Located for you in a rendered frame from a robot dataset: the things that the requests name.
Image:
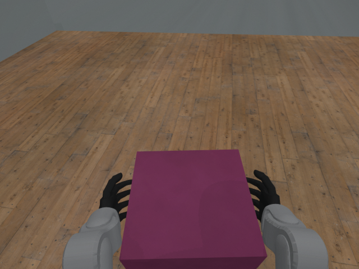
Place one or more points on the carton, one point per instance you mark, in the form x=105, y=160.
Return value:
x=191, y=209

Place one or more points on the robot right forearm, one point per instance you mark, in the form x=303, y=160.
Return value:
x=294, y=246

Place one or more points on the right robot hand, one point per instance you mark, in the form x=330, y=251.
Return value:
x=267, y=194

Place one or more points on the left robot hand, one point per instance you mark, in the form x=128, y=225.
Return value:
x=111, y=196

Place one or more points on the robot left forearm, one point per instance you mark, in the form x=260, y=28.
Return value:
x=96, y=242

